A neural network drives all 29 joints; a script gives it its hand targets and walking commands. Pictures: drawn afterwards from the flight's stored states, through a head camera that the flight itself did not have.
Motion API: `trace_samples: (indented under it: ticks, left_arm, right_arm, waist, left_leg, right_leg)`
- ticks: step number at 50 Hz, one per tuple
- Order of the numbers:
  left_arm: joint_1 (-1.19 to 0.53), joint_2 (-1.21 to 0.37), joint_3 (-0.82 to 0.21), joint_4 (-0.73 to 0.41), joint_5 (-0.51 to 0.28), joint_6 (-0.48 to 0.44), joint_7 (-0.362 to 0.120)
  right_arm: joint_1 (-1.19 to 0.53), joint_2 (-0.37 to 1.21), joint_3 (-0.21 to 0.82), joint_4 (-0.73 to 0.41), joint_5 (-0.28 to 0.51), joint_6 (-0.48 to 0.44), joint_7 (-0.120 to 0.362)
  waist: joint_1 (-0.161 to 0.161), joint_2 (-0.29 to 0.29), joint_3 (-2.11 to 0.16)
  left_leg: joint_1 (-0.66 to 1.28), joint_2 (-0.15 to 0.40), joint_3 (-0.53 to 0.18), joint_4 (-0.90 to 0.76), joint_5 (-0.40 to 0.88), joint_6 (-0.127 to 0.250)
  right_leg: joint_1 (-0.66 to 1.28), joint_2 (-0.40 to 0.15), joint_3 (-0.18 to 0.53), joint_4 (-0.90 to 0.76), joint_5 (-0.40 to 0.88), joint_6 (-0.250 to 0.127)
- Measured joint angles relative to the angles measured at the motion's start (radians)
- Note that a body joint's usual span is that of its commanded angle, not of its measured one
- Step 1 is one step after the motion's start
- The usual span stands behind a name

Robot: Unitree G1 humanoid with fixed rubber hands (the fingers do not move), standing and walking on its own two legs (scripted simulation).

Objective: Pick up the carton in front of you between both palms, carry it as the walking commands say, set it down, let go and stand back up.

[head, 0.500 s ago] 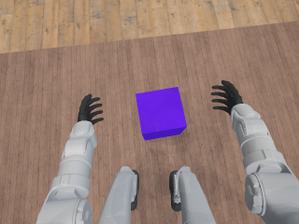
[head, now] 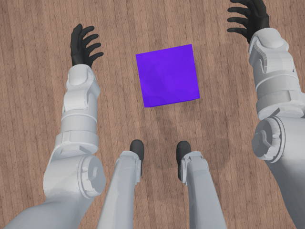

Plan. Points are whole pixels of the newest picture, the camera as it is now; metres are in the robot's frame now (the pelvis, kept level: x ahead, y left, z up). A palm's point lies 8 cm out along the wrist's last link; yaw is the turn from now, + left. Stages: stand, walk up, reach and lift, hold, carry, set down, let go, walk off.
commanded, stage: reach and lift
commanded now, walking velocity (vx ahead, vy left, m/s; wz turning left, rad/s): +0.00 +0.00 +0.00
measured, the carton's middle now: (167, 81) +0.49 -0.02 -0.52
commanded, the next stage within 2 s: none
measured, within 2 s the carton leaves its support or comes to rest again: leaves its support in 1.60 s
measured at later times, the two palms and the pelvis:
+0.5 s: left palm (113, 82) +0.46 +0.18 -0.36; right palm (220, 68) +0.51 -0.20 -0.37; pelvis -0.05 +0.02 -0.21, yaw +2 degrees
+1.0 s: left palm (120, 81) +0.48 +0.17 -0.45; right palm (208, 68) +0.52 -0.18 -0.45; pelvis -0.05 +0.01 -0.28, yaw +2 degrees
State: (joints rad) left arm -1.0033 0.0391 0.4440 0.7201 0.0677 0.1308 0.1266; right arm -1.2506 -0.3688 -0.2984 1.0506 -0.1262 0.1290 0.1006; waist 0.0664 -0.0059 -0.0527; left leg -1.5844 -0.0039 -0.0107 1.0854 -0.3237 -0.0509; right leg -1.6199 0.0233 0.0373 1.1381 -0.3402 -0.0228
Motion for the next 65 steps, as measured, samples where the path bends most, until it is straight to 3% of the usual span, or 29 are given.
trace_samples:
  ticks: [9,19,28,34,39,48,63,65]
  left_arm:
    - [-0.012,-0.002,0.004,0.067,0.012,-0.048,0.001]
    - [-0.124,0.074,-0.140,0.076,-0.159,-0.022,0.067]
    - [-0.294,0.128,-0.187,0.180,-0.238,0.002,0.087]
    - [-0.386,0.145,-0.182,0.288,-0.237,-0.026,0.071]
    - [-0.439,0.163,-0.207,0.346,-0.253,-0.056,0.065]
    - [-0.429,0.178,-0.260,0.347,-0.313,-0.078,0.072]
    - [-0.462,0.124,-0.235,0.368,-0.269,-0.079,0.069]
    - [-0.487,0.105,-0.206,0.377,-0.243,-0.077,0.090]
  right_arm:
    - [0.030,0.024,-0.004,0.017,0.016,-0.040,-0.031]
    - [-0.060,-0.087,0.164,0.004,0.189,-0.033,-0.077]
    - [-0.238,-0.158,0.273,0.112,0.276,-0.013,-0.089]
    - [-0.327,-0.164,0.313,0.201,0.296,-0.032,-0.091]
    - [-0.334,-0.171,0.335,0.204,0.321,-0.055,-0.104]
    - [-0.337,-0.156,0.366,0.183,0.337,-0.071,-0.115]
    - [-0.359,-0.108,0.382,0.219,0.324,-0.063,-0.107]
    - [-0.380,-0.103,0.382,0.237,0.315,-0.058,-0.114]
  waist:
    - [-0.018,-0.002,-0.052]
    - [-0.017,0.023,0.101]
    - [-0.014,0.038,0.279]
    - [-0.017,0.045,0.377]
    - [-0.022,0.050,0.453]
    - [-0.028,0.066,0.456]
    - [-0.036,0.068,0.442]
    - [-0.039,0.066,0.453]
  left_leg:
    - [-0.252,-0.023,-0.014,0.264,-0.103,-0.007]
    - [-0.517,-0.048,-0.002,0.669,-0.189,-0.006]
    - [-0.621,-0.059,0.003,0.888,-0.191,-0.022]
    - [-0.649,-0.059,0.004,0.972,-0.197,-0.031]
    - [-0.649,-0.070,-0.002,1.032,-0.216,-0.039]
    - [-0.650,-0.069,0.001,1.090,-0.256,-0.035]
    - [-0.651,-0.069,0.009,1.056,-0.227,-0.024]
    - [-0.646,-0.071,0.007,1.054,-0.224,-0.025]
  right_leg:
    - [-0.250,0.009,0.015,0.257,-0.095,0.014]
    - [-0.515,0.016,0.032,0.659,-0.177,0.038]
    - [-0.622,0.017,0.031,0.884,-0.180,0.034]
    - [-0.656,0.014,0.027,0.972,-0.184,0.026]
    - [-0.652,-0.007,0.014,1.036,-0.213,0.013]
    - [-0.648,-0.016,0.011,1.094,-0.258,0.010]
    - [-0.647,-0.012,0.022,1.058,-0.228,0.023]
    - [-0.642,-0.011,0.021,1.055,-0.225,0.023]
